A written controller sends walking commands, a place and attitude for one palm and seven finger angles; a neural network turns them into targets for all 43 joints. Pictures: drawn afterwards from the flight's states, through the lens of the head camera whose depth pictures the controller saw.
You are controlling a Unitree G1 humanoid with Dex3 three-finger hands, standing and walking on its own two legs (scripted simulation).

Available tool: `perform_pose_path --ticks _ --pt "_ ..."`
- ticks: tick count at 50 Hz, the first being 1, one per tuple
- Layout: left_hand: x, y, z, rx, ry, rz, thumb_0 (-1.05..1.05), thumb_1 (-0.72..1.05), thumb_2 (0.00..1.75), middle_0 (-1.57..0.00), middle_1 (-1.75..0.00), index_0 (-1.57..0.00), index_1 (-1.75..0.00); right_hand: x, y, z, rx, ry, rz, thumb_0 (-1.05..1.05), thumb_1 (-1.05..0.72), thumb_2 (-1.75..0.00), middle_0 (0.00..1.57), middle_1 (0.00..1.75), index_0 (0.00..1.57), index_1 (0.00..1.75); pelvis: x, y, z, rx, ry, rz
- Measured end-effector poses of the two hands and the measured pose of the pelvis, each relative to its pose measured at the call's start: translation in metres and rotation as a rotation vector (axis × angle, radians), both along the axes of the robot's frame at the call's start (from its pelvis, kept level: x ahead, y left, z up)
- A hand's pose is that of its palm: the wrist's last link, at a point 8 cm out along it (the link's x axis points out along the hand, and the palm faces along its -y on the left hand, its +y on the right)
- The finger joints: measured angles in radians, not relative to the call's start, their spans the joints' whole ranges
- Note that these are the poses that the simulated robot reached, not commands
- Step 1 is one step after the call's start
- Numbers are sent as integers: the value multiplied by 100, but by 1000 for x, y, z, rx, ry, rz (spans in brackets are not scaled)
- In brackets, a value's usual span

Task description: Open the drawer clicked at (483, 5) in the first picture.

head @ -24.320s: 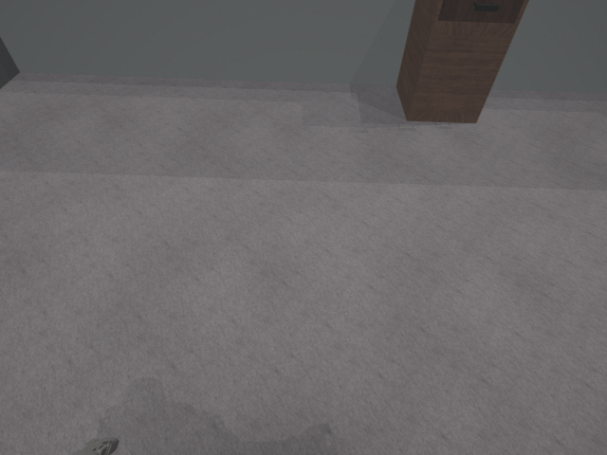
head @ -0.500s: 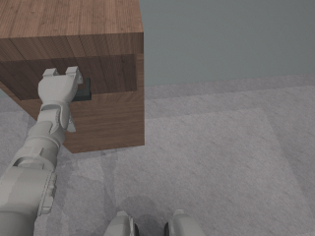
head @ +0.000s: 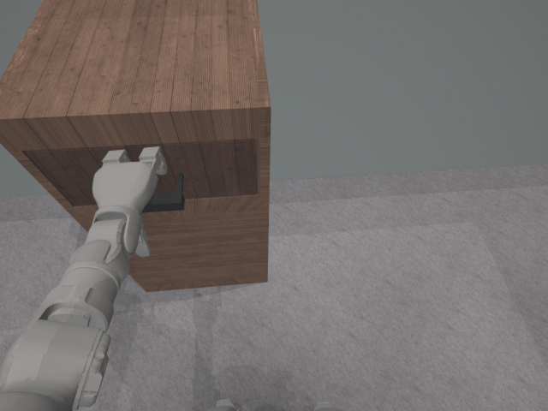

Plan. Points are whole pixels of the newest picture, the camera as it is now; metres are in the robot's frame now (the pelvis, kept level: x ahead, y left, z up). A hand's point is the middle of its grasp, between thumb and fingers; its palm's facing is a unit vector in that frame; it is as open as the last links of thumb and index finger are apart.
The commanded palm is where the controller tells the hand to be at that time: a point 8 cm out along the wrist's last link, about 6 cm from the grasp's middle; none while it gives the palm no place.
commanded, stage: re-aim the fingers above the handle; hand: left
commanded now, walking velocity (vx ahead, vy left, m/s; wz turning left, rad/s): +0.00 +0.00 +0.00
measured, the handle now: (155, 191) +0.50 +0.21 -0.06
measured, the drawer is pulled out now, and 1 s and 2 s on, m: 0.00 0.00 0.00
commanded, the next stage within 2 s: none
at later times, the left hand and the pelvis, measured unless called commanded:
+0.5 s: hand (145, 197) +0.46 +0.21 -0.01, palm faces -0.07 -0.04 -1.00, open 13.8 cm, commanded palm +0.44 +0.22 +0.05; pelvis -0.01 -0.01 -0.01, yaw +0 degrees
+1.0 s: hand (138, 202) +0.44 +0.22 -0.01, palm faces -0.07 -0.04 -1.00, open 13.8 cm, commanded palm +0.43 +0.21 +0.05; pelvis -0.01 -0.01 +0.00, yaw +0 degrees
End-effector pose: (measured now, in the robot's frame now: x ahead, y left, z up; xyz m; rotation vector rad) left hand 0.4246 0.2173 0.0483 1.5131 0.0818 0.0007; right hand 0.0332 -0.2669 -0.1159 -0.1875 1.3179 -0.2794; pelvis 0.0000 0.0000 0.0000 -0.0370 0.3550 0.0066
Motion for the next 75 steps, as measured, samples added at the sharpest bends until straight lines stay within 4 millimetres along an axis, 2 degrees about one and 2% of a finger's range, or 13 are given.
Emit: perform_pose_path --ticks 5,10,23,31,36,44,52,66,75 --pt "-2 0 -2 16 -16 24 0 -49 30 -31 -120 -31 -120 5 0 -5 9 -3 12 1 -90 -90 20 30 20 30 -2 -2 -2 1 0 5" --pt "2 0 1 31 -3 53 0 -49 30 -32 -120 -31 -120 1 -1 -6 9 -2 5 1 -90 -90 20 30 20 30 -5 -5 -2 3 -1 7" --pt "13 -9 0 20 26 20 0 -49 30 -31 -120 -31 -120 -38 -11 -3 -18 58 -42 1 -90 -90 20 30 20 30 -9 -10 -4 7 15 -5" --pt "11 -1 -4 30 20 44 0 -49 30 -31 -120 -31 -120 -53 -14 -5 -20 99 -58 1 -90 -90 20 30 20 30 -10 -11 -6 7 25 -8" --pt "8 -2 -2 20 20 38 0 -49 30 -31 -120 -31 -120 -50 -12 -4 -15 95 -53 1 -90 -90 20 30 20 30 -10 -10 -4 5 19 -3" --pt "4 -6 3 14 5 30 0 -49 30 -31 -120 -31 -120 -34 -9 -4 -5 45 -37 1 -90 -90 20 30 20 30 -10 -9 -3 5 6 -3" --pt "3 3 1 29 25 45 0 -49 30 -31 -120 -31 -120 -23 -7 -3 -11 10 -19 1 -90 -90 20 30 20 30 -13 -7 -3 4 5 2" --pt "18 -4 -2 7 -2 24 0 -49 30 -31 -120 -31 -120 -40 -5 -4 -21 69 -36 1 -90 -90 20 30 20 30 -10 -4 -7 -2 30 -2" --pt "10 1 -2 13 27 41 0 -49 30 -31 -120 -31 -120 -44 1 -3 4 86 -57 1 -90 -90 20 30 20 30 -5 -3 -2 1 11 -13"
